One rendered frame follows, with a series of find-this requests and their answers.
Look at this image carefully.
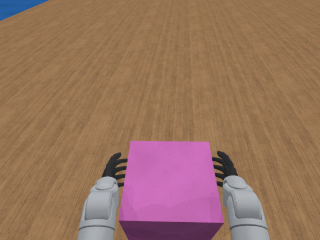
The right robot hand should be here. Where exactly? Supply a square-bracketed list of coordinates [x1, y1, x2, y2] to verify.
[212, 151, 238, 187]

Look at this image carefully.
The robot left forearm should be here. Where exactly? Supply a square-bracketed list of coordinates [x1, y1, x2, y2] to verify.
[77, 176, 119, 240]

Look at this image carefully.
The robot right forearm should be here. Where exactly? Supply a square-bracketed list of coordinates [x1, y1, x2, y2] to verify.
[222, 175, 270, 240]

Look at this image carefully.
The left robot hand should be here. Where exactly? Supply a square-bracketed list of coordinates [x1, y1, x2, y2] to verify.
[101, 152, 128, 187]

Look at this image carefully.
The carton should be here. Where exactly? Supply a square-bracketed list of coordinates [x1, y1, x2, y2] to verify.
[118, 141, 224, 240]

